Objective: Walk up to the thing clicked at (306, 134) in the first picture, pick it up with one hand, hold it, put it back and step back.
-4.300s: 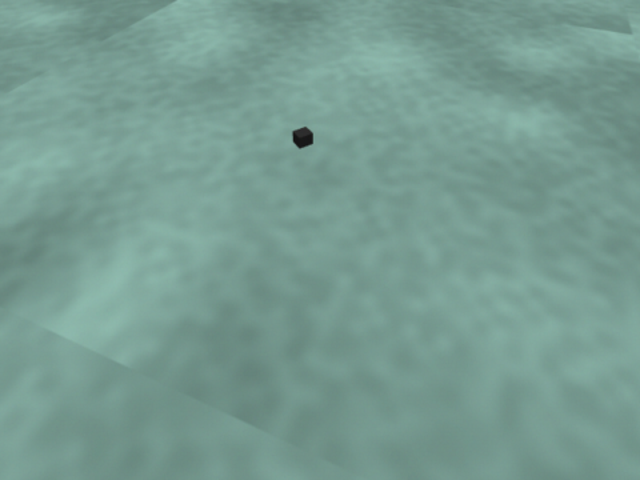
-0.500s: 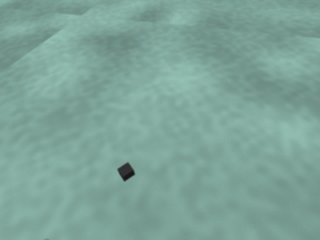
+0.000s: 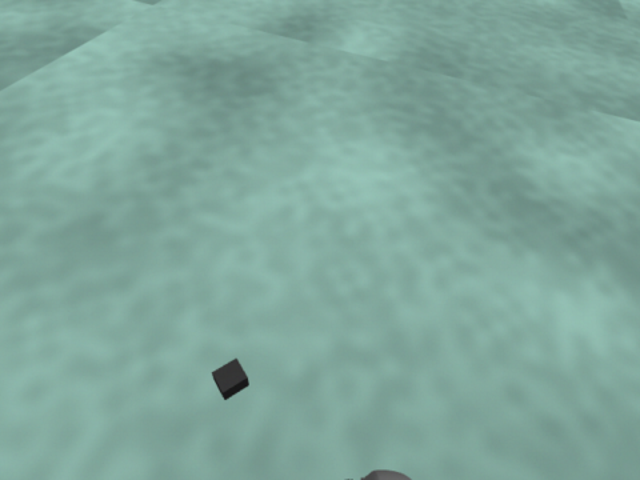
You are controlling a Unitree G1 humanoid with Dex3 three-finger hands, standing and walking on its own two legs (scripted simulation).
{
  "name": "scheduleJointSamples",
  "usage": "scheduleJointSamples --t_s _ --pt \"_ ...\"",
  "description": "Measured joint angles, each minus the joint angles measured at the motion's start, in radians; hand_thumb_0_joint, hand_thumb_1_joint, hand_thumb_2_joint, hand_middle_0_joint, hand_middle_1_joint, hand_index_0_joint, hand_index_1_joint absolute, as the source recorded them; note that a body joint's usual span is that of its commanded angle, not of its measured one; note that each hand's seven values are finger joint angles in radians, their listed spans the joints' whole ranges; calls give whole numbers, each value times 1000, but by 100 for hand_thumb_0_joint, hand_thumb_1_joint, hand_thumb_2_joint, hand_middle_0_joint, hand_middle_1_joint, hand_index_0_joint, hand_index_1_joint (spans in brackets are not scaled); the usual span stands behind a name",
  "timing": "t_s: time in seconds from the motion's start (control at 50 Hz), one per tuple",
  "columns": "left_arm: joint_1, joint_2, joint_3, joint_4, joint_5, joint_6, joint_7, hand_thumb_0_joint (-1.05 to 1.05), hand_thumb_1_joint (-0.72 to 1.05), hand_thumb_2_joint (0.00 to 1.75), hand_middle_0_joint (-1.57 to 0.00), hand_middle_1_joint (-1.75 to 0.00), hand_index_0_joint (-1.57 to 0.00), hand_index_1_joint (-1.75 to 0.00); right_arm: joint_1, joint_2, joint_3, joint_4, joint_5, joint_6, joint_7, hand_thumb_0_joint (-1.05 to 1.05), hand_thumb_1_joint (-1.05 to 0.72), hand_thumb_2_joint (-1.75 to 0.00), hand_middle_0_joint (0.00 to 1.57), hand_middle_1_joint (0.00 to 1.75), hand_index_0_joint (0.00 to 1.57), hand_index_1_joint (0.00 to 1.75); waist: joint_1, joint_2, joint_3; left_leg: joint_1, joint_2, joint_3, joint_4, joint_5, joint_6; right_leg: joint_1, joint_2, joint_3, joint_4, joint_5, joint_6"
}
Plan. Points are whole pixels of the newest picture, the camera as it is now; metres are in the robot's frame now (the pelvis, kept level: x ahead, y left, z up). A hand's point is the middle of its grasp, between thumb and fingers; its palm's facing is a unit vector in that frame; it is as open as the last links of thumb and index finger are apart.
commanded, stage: walk up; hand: left
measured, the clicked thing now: (230, 379) +0.49 +0.23 -0.73
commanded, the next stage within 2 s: stand in 1.80 s
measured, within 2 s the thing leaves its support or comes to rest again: neither
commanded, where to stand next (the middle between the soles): +0.14 -0.01 m, yaw +0 degrees
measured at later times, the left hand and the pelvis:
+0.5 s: hand (132, 469) +0.16 +0.25 -0.15, palm faces -0.03 -0.92 -0.39, open 7.4 cm; pelvis +0.07 -0.02 -0.01, yaw +0 degrees
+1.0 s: hand (143, 437) +0.20 +0.24 -0.14, palm faces -0.01 -0.94 -0.34, open 7.4 cm; pelvis +0.11 -0.01 +0.01, yaw +0 degrees
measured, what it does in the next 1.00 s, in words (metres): walks ahead: right foot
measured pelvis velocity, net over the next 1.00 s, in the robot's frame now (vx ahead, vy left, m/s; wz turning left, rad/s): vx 0.11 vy -0.01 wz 0.00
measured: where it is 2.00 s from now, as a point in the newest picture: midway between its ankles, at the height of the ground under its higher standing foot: outside the picture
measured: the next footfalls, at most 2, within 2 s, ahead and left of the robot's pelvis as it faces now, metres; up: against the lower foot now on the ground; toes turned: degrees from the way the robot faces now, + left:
right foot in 0.24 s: +0.18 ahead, -0.15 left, +0.00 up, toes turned -2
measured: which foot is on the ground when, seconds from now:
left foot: down 0.00-1.00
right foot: up 0.00-0.22, down 0.24-1.00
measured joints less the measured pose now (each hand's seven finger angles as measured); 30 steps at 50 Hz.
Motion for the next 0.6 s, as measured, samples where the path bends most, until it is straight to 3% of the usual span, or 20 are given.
scheduleJointSamples --t_s 0.12,0.2,0.24,0.28,0.34,0.44,0.5,0.56,0.6 --pt "-25 -6 6 8 4 4 1 0 91 90 -20 -30 -20 -30 31 -9 11 9 -7 13 -14 0 -90 -90 20 30 20 30 -15 11 3 71 -1 8 -48 -23 -7 -55 -36 -11 -202 92 32" --pt "-60 -16 9 21 2 3 18 0 91 90 -20 -30 -20 -30 24 -15 17 25 -2 36 -25 0 -90 -90 20 30 20 30 -22 40 16 60 12 -1 22 -80 -25 -8 -18 -31 -344 171 29" --pt "-72 -15 9 26 3 -5 26 0 91 90 -20 -30 -20 -30 17 -13 23 35 7 50 -29 0 -90 -90 20 30 20 30 -16 44 13 41 16 0 90 -129 -40 48 -3 -33 -437 214 23" --pt "-91 -34 9 32 9 -10 30 0 91 90 -20 -30 -20 -30 -9 -15 25 50 11 66 -35 0 -90 -90 20 30 20 30 -12 82 21 10 34 -24 176 -209 -29 43 21 -41 -409 175 33" --pt "-119 -55 -8 24 10 -11 24 0 91 90 -20 -30 -20 -30 -38 -10 29 72 8 76 -39 0 -90 -90 20 30 20 30 -5 96 30 -42 5 -54 303 -331 -16 42 13 -44 -388 158 20" --pt "-140 -69 -23 15 18 -4 22 0 91 90 -20 -30 -20 -30 -57 -8 32 112 4 66 -32 0 -91 -90 20 30 20 30 12 100 14 -44 8 -69 215 -269 -21 56 4 -47 -412 161 31" --pt "-153 -60 -22 34 10 15 21 0 90 90 -20 -30 -20 -30 -61 0 28 144 -5 53 -36 0 -91 -90 20 30 20 30 12 70 3 5 -6 -58 87 -97 -37 50 -14 -35 -377 135 45" --pt "-161 -63 -22 77 -1 34 22 0 91 90 -20 -30 -20 -30 -59 8 32 176 -11 55 -35 0 -91 -90 20 30 20 30 9 54 -20 25 -7 -50 69 -97 -44 68 -8 -20 -388 97 41" --pt "-164 -61 -23 103 -2 34 20 0 91 90 -20 -30 -20 -30 -61 14 41 195 -11 57 -32 0 -90 -90 20 30 20 30 6 50 -29 43 2 -54 52 -102 -46 98 5 -21 -433 126 39"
